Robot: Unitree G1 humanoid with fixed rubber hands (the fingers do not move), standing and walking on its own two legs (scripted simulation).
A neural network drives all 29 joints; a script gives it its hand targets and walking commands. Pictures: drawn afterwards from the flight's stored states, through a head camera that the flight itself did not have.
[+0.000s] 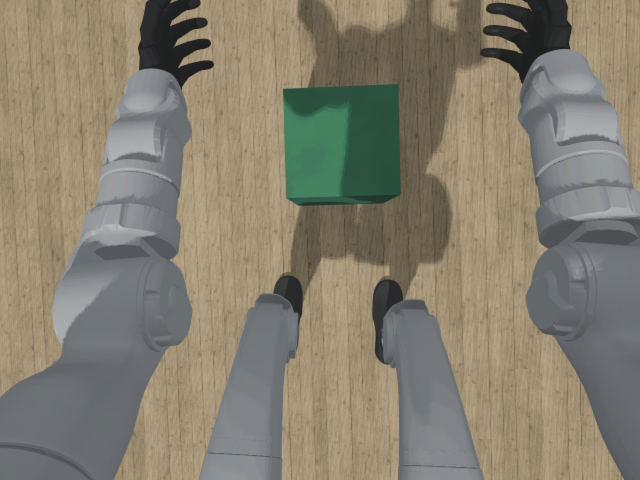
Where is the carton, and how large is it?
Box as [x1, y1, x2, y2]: [283, 84, 400, 205]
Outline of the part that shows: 397,84 283,89 286,197 298,205 380,203 400,194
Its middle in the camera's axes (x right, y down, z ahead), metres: +0.05 -0.18 +0.83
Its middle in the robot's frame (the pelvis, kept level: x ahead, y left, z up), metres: +0.51 +0.01 -0.52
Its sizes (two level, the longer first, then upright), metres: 0.210 0.200 0.250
